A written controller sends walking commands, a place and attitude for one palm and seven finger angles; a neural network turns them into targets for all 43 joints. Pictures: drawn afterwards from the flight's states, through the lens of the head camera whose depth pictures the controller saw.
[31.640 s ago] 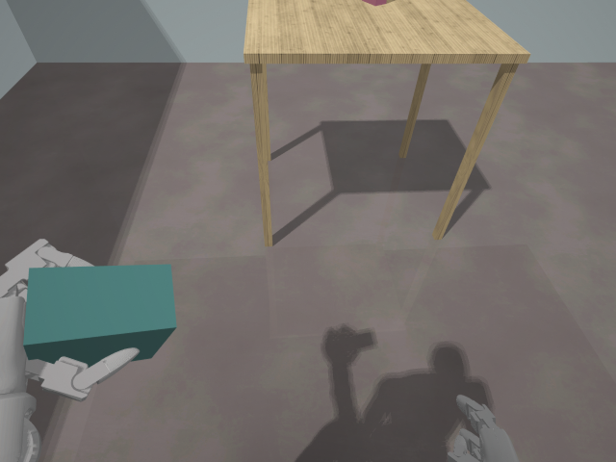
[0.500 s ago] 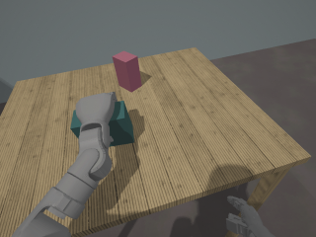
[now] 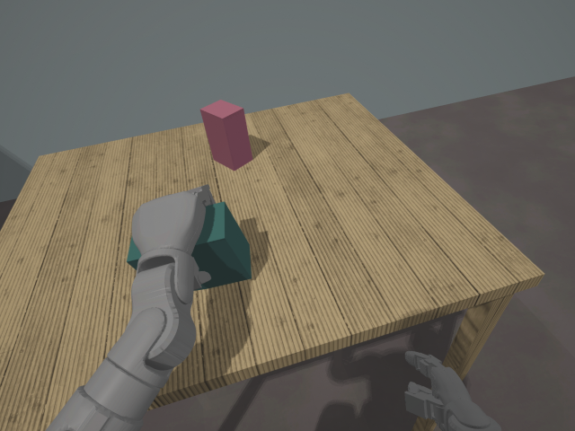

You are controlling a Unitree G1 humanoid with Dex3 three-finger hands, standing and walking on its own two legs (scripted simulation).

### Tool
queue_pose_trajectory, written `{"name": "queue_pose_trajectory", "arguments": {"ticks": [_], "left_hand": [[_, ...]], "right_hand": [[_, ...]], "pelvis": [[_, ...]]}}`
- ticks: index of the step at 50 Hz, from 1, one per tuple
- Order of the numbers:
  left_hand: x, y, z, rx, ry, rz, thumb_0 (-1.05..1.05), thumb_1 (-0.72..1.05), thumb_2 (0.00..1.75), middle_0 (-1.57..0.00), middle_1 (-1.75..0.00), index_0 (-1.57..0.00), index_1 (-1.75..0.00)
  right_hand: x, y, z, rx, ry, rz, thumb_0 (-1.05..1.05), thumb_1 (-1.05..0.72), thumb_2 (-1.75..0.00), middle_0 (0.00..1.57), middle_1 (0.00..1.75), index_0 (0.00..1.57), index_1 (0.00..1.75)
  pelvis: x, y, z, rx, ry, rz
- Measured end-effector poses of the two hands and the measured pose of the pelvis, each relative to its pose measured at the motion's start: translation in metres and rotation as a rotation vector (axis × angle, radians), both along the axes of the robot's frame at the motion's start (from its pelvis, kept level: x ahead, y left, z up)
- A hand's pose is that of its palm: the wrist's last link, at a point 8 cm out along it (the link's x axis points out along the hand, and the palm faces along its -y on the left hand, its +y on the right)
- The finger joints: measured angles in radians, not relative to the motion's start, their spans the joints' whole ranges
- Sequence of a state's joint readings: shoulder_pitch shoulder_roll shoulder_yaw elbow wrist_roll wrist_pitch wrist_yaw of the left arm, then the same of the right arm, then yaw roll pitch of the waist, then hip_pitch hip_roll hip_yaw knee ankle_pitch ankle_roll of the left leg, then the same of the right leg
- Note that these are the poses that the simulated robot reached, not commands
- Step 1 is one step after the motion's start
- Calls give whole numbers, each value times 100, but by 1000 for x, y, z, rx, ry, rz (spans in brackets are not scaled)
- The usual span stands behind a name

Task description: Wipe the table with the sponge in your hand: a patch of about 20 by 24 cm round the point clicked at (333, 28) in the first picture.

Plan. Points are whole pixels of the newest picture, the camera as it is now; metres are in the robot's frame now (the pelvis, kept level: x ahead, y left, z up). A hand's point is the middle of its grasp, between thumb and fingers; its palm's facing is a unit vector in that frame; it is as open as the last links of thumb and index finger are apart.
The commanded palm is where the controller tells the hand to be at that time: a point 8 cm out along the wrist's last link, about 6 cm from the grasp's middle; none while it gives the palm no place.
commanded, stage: wipe back along the third lane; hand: left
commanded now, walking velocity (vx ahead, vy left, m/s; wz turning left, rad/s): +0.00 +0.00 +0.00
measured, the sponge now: (199, 258) +0.32 +0.18 +0.10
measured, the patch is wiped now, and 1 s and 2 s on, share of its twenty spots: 0.95 1.00 1.00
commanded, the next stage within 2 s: slide back across to the middle lane in 0.32 s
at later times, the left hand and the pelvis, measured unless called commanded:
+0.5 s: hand (195, 267) +0.27 +0.15 +0.15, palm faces +0.24 -0.22 -0.95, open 10.0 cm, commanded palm +0.22 +0.16 +0.17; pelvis -0.01 -0.03 +0.00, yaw -1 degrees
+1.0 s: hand (144, 281) +0.24 +0.20 +0.16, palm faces +0.24 -0.26 -0.94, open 10.0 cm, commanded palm +0.19 +0.21 +0.20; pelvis -0.02 -0.02 +0.00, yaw -2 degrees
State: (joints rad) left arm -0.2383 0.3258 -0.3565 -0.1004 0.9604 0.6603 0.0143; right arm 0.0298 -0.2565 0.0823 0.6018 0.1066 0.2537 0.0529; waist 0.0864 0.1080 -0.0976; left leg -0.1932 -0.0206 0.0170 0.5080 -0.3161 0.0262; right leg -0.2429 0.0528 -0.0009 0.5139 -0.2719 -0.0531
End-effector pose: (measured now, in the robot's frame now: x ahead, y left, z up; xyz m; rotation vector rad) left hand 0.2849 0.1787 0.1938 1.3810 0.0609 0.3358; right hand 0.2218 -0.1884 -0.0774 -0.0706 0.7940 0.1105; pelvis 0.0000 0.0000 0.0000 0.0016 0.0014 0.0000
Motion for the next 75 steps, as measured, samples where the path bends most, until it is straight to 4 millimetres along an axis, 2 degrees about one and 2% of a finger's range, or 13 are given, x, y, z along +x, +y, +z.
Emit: {"name": "queue_pose_trajectory", "arguments": {"ticks": [6,19,26,35,40,48,53,58,62,75], "left_hand": [[-16,-7,0,-20,-15,-5,2,-47,106,-66,-139,-71,-136],[-35,-18,0,-39,-34,-9,2,-47,106,-66,-139,-71,-136],[-47,-18,2,-79,-44,-27,2,-47,106,-66,-139,-70,-136],[-49,-9,5,-136,-39,-27,0,-47,106,-66,-139,-71,-136],[-56,-1,9,-150,-41,-24,-1,-48,106,-67,-139,-71,-136],[-78,23,14,-138,-38,25,-1,-48,106,-68,-138,-72,-135],[-85,42,13,-108,-11,79,-2,-49,106,-68,-138,-73,-134],[-91,51,11,-87,15,93,-2,-49,106,-69,-137,-73,-134],[-90,54,8,-68,39,87,-2,-49,106,-69,-137,-73,-134],[-65,60,3,31,112,103,-3,-50,106,-71,-136,-75,-132]], "right_hand": [[-1,-9,3,1,-19,-5,1,-91,-90,20,30,20,30],[-3,-38,12,-19,-77,-46,1,-91,-90,20,30,19,30],[-6,-46,15,-40,-91,-60,1,-91,-90,20,30,19,30],[-15,-48,14,-65,-86,-80,1,-91,-90,20,30,19,30],[-21,-48,12,-68,-84,-89,1,-91,-90,20,30,19,30],[-24,-46,10,-91,-86,-82,1,-91,-90,20,30,19,30],[-22,-41,13,-102,-109,-70,1,-91,-90,20,30,19,30],[-20,-31,17,-99,-144,-55,1,-91,-90,20,30,20,30],[-21,-27,16,-111,-146,-55,1,-91,-90,20,30,18,30],[-30,-17,12,-103,-134,-38,1,-91,-90,20,30,19,30]], "pelvis": [[-4,-8,0,4,-14,-3],[-11,-23,-1,10,-29,-14],[-13,-27,-1,10,-39,-21],[-16,-29,-1,12,-46,-35],[-16,-27,-1,13,-49,-43],[-19,-23,-1,10,-61,-37],[-24,-21,-1,9,-68,-27],[-28,-17,0,8,-71,-18],[-31,-14,1,7,-75,-10],[-38,-10,3,11,-70,-4]]}}
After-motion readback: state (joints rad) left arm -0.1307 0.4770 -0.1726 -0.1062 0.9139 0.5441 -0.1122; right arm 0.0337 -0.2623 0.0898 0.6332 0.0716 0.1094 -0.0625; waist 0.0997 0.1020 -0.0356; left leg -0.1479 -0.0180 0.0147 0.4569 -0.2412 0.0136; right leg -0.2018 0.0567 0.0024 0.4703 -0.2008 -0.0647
